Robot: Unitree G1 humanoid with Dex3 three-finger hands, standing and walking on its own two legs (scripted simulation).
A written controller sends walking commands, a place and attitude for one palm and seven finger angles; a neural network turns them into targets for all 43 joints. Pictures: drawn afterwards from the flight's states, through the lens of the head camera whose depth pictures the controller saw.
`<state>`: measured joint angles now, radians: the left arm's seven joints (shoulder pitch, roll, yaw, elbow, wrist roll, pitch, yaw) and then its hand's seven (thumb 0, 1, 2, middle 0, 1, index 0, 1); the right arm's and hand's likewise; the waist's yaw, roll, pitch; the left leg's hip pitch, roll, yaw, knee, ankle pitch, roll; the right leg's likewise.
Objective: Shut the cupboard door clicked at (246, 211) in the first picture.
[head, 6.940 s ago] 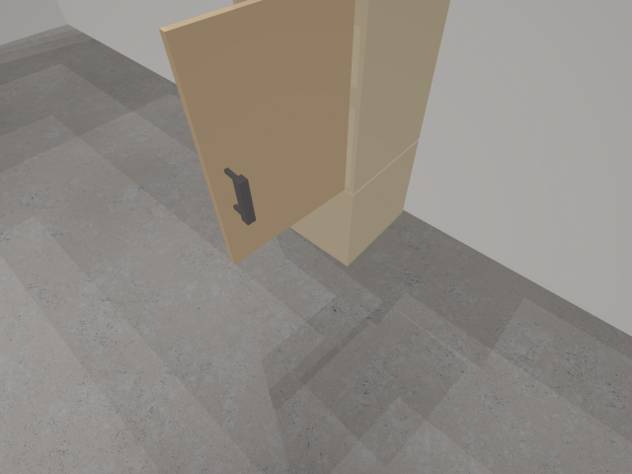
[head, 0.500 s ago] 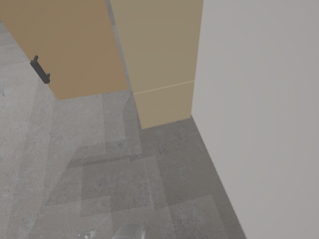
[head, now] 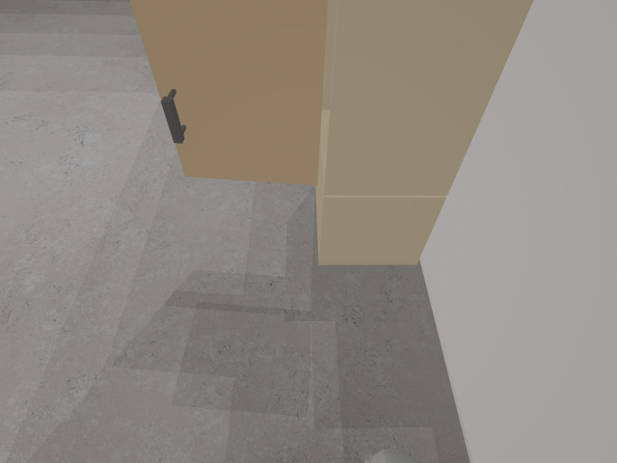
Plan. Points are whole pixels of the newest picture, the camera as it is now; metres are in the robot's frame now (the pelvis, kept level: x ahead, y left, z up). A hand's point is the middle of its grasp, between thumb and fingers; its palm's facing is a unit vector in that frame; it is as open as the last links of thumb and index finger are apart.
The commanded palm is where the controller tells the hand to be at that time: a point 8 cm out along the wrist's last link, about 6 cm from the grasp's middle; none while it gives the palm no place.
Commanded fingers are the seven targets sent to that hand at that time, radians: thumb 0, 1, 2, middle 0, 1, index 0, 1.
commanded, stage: take the last steps up to it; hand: left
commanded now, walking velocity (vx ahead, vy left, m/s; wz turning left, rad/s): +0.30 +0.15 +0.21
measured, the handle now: (175, 116) +0.90 +0.42 -0.11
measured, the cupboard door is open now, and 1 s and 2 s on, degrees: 85 85 85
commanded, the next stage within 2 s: come to a stop and stand still in 1.12 s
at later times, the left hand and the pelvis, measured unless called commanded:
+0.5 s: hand out of the picture +0.08 +0.15 -0.15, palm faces +0.19 -0.95 -0.25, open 7.2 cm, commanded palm none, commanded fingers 0.00 0.90 0.90 -0.20 -0.30 -0.20 -0.30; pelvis +0.13 -0.02 +0.01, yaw +7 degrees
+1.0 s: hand (161, 324) +0.35 +0.30 -0.17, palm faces +0.15 -0.96 -0.22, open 7.4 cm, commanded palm none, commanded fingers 0.00 0.90 0.90 -0.20 -0.30 -0.20 -0.30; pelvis +0.30 +0.10 +0.00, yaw +6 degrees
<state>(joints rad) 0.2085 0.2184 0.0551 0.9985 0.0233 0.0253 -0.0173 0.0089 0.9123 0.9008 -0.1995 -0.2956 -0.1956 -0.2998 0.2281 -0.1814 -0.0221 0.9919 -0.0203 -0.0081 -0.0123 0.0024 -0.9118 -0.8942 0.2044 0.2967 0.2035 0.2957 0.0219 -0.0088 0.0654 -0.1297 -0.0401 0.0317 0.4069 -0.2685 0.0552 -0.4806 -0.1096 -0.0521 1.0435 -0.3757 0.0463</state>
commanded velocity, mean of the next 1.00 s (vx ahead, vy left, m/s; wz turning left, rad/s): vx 0.29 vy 0.14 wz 0.04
